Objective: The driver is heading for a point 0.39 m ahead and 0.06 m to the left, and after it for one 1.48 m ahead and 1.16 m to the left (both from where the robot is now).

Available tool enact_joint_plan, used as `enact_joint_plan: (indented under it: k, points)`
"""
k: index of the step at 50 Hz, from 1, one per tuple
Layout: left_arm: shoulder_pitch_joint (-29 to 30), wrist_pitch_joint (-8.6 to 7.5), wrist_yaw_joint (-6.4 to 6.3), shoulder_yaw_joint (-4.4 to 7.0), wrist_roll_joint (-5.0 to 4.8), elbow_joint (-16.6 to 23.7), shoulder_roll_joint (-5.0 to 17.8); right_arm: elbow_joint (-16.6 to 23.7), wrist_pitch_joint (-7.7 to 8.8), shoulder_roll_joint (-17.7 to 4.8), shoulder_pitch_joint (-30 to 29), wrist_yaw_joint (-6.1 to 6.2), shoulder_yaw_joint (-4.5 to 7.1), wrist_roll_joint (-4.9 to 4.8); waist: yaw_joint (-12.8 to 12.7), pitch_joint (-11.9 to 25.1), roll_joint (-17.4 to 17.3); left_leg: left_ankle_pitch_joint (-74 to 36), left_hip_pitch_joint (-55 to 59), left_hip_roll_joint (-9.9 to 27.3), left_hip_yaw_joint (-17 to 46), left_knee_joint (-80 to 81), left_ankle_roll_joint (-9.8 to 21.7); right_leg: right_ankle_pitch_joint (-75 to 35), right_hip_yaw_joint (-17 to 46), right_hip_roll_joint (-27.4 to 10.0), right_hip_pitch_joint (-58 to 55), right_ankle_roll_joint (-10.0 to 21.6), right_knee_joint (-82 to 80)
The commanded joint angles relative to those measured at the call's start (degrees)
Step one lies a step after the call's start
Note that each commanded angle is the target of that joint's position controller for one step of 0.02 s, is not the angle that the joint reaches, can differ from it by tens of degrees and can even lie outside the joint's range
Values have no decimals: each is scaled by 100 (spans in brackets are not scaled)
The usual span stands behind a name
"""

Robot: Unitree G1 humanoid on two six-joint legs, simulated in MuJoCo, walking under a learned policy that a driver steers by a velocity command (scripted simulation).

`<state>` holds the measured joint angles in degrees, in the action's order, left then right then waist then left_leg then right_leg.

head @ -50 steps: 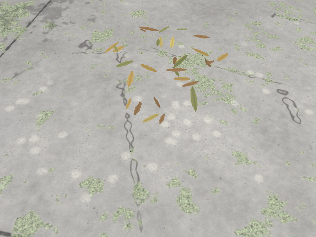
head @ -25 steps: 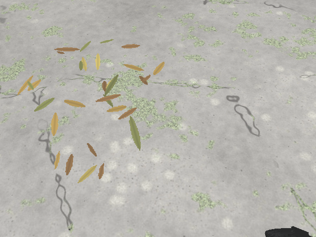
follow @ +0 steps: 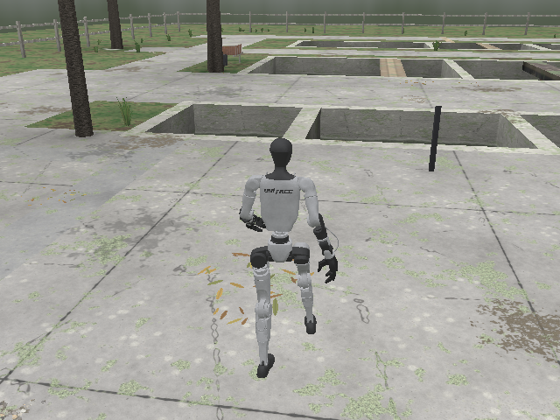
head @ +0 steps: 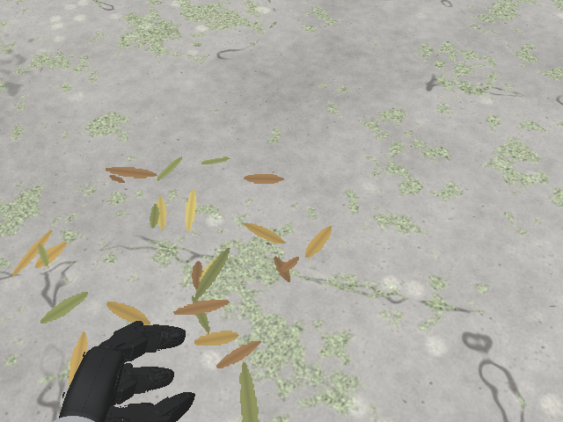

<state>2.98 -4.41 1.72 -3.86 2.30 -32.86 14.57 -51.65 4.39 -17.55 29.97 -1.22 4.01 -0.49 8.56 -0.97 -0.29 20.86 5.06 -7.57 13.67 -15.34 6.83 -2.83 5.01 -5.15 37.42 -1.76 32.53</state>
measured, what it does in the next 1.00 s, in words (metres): walks ahead, turning left: right foot, then left foot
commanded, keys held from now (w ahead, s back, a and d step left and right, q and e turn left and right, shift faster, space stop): w+q+shift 0.72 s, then w+shift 0.28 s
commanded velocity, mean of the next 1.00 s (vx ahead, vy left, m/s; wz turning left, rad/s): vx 1.00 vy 0.00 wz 0.85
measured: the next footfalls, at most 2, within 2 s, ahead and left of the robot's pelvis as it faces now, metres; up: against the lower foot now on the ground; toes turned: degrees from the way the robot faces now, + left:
right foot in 0.06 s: +0.26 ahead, -0.18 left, +0.00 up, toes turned +7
left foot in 0.50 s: +0.61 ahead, +0.12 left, +0.00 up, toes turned +32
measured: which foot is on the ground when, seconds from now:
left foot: down 0.00-0.06, up 0.08-0.48, down 0.50-0.92, up 0.94-1.00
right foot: up 0.00-0.04, down 0.06-0.50, up 0.52-0.88, down 0.90-1.00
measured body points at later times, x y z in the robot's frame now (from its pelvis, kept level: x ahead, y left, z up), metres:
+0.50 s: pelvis +0.46 +0.03 -0.04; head +0.48 +0.04 +0.41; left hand +0.27 +0.23 -0.16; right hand +0.80 -0.06 -0.08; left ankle +0.58 +0.10 -0.74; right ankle +0.25 -0.19 -0.68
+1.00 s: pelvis +0.88 +0.22 -0.01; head +0.89 +0.24 +0.44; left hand +0.77 +0.52 -0.10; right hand +1.14 +0.06 -0.13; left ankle +0.67 +0.15 -0.62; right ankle +1.01 +0.20 -0.73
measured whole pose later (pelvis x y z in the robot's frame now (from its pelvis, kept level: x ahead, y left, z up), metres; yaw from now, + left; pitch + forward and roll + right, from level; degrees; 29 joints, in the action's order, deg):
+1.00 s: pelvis +0.88 +0.22 -0.01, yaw +50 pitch +1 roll -2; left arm -11.3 -3.8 0.1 1.9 2.7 -39.5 17.0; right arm -47.6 3.8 -19.8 19.7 -0.5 3.1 1.2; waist 1.5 -1.3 -1.8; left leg 19.0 -13.3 -6.6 7.3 -70.2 7.1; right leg 12.3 -2.1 0.4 23.2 0.4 34.9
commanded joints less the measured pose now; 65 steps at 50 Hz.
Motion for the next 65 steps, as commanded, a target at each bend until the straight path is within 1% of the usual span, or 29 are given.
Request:
enact_joint_plan:
  k: [1, 2, 3, 4, 5, 7, 12, 19, 21, 23, 24, 25, 26, 27, 29, 30, 33, 37, 42, 43, 45, 46, 47, 48, 50, 53, 59, 61, 65]
  points:
    - [-642, -97, -154, 413, -34, 69, 1010, 338, 46, -1295, -234, 72, 329, 54, -755, 433, -204, -4785, -1210, 859, 759, -1109, 222, 633, -495, 701, -2703, 109, -379]
    - [-1575, -136, -229, 528, -40, -150, 1195, 386, 59, -1425, -475, 55, 359, 74, -1334, 954, -182, -4701, -1532, 693, 665, -2366, 96, 928, -414, 549, -3808, 176, -375]
    - [-2827, -166, -352, 715, 60, -356, 1594, 516, 131, -1090, -706, 46, 274, 91, -1903, 1645, 44, -3585, -2379, 470, 401, -4025, 55, 2344, 338, -314, -5186, 339, -178]
    - [-3322, -140, -408, 840, 296, -463, 1978, 778, 160, -51, -537, 88, 25, -66, -1710, 2244, 1472, 842, -4042, -41, -247, -5821, -17, 4033, 2783, -2085, -6467, 636, -780]
    - [-2909, -57, -352, 937, 163, -499, 2092, 1029, 92, -301, -339, 99, -40, -114, -1321, 2491, 2245, 596, -4848, 220, -599, -6642, 15, 4628, 4739, -2425, -6278, 1036, -1643]
    - [-2100, -28, -290, 739, 97, -455, 959, 918, -70, -636, -1308, 51, 19, 113, -1344, 781, 590, -435, -5098, 876, -874, -6324, -35, 3666, 2543, -1699, -4688, 860, -1657]
    - [-2557, -213, -168, 609, -94, -1181, 420, 1453, -413, -60, -2171, -252, -128, 244, -949, -38, 652, -591, -5259, 1344, -1063, -5955, -130, 409, 83, -1196, -3655, 528, -1932]
    - [-2439, -343, -214, 706, -70, -1411, 953, 2042, -413, -145, -3355, -509, -319, 231, -708, -684, 265, -2192, -3898, 899, -2273, -3140, 186, -2460, -2023, -659, -3140, 251, -2507]
    - [-2706, -248, -292, 782, -73, -1428, 1279, 1867, -393, -340, -3021, -457, -263, 231, -491, -300, 475, -1895, -3238, 425, -2578, -2923, 359, -4999, -2127, -741, -3772, 158, -1609]
    - [-2452, -48, -369, 876, -35, -1304, 1617, 1430, -364, -696, -1507, -342, -93, 231, 341, 513, 677, -1389, -1547, 127, -2385, -2861, 610, -6010, -1990, -1000, -3636, 210, 496]
    - [-2207, 35, -346, 882, -4, -1167, 1611, 1001, -335, -961, -257, -225, 77, 222, 811, 1016, 529, -1244, 1, 87, -1980, -2466, 830, -5207, -1856, -995, -2851, 275, 2244]
    - [-2064, 64, -261, 886, -2, -1131, 1385, 865, -410, -1270, -211, -53, 311, 13, 672, 949, -495, -856, 1034, 383, -1189, -1956, 958, 2, -1845, 81, -1427, 127, 4577]
    - [-2725, -30, -192, 692, 38, -558, 760, 1175, -511, -1990, -1025, -8, 373, 223, -520, 1159, -1415, -1611, 1913, 1768, 1668, -1687, 1755, 3213, -1314, 594, 675, -133, 6473]
    - [-2212, -174, -205, 694, -38, -219, 1095, 1368, -562, -1960, -628, 49, 435, 239, -9, 2012, -644, -144, 2297, 2225, 3145, -544, 2345, 2912, -128, 582, 1317, -103, 6646]
    - [-1711, -262, -216, 627, -8, -162, 1082, 1083, -424, -1334, -873, 155, 314, 161, -545, 234, 369, -47, 259, 1979, 2706, 208, 1802, 2465, 6, 1, 1215, -51, 5146]
    - [-1708, -178, -231, 592, 105, -241, 1002, 1079, -317, -1240, -1096, 191, 270, 169, -814, -60, 520, -604, -593, 1653, 2191, 177, 1641, 2582, -8, -121, 738, -99, 4752]
    - [-1794, 158, -198, 558, 218, -241, 862, 1091, -90, -946, -1323, 157, 134, 116, -1200, -324, 474, -1120, -2274, 1091, 1281, 353, 1525, 2822, -126, -343, -210, -336, 3483]
    - [-589, 147, -71, 402, 3, 244, 483, 1059, 27, -990, -1285, 72, 207, 94, -868, -501, 106, -1457, -3081, 557, 721, 596, 1076, 357, -371, -178, -1163, -288, 1217]
    - [-454, 74, -63, 504, -28, 171, 752, 728, 69, -1008, -584, 83, 219, 45, -510, -129, -101, -3604, -1254, 1038, 755, 3, 614, -204, -512, 193, -1701, 147, -98]
    - [-825, 61, -103, 587, -9, 53, 911, 673, 53, -1162, -535, 106, 239, 84, -684, 138, -109, -4692, -793, 1103, 702, -566, 505, 401, -606, 422, -1979, 238, -126]
    - [-2699, 26, -262, 807, -39, -432, 1280, 650, 31, -1281, -873, 88, 232, 219, -1796, 1025, -60, -5255, -1231, 876, 325, -3076, 257, 1378, -673, 441, -3912, 423, -61]
    - [-3920, 11, -383, 931, 76, -630, 1706, 803, 104, -622, -981, 113, 52, 263, -2203, 1712, 685, -3218, -2302, 541, -68, -5347, 179, 3409, 773, -709, -5146, 532, -57]
    - [-3423, 17, -286, 1033, 125, -746, 2113, 1024, 150, -21, -63, 49, -121, -48, -1205, 2145, 2934, 402, -4058, -316, -450, -6620, -66, 4683, 4631, -1921, -5869, 1168, -1844]
    - [-2623, 66, -187, 969, 65, -543, 1448, 870, 79, -475, -602, 129, -141, 153, -1218, 1046, 1323, -32, -4811, 288, -471, -6806, 36, 5233, 4533, -1757, -5140, 1267, -2029]
    - [-2351, 32, -119, 845, 52, -706, 877, 1016, 34, -581, -1555, 4, -123, 248, -1200, 180, -109, -565, -4622, 671, -567, -6205, -1, 3692, 2638, -1227, -3819, 1207, -1885]
    - [-2660, -116, -118, 733, -20, -1191, 635, 1216, -92, -212, -1759, -157, -252, 308, -898, -175, 410, -468, -4550, 837, -442, -5597, -77, 2892, 1544, -785, -3107, 1043, -2187]
    - [-2881, -288, -48, 712, -216, -1502, 734, 1787, -64, -195, -3222, -296, -439, 294, -914, -623, 200, -2095, -4390, 948, -1486, -3125, -262, 424, -277, -258, -2682, 1017, -3157]
    - [-3052, -344, -50, 732, -244, -1637, 876, 1896, -29, -67, -3566, -353, -524, 245, -954, -784, 294, -2641, -3618, 1039, -1717, -2392, -127, -547, -401, -507, -2566, 1037, -3555]
    - [-3307, -245, -141, 794, -188, -1874, 1346, 1704, -40, -363, -3192, -189, -411, 323, -663, -104, 601, -1916, -2795, 419, -2089, -1879, 165, -4537, -841, -670, -4151, 869, -2231]
Keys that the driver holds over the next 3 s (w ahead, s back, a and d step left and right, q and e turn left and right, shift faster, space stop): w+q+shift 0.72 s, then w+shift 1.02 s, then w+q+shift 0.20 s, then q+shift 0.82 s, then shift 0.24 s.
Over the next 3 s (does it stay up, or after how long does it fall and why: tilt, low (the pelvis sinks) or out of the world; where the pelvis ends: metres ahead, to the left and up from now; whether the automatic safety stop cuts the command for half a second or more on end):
stays up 1.68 1.35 0.01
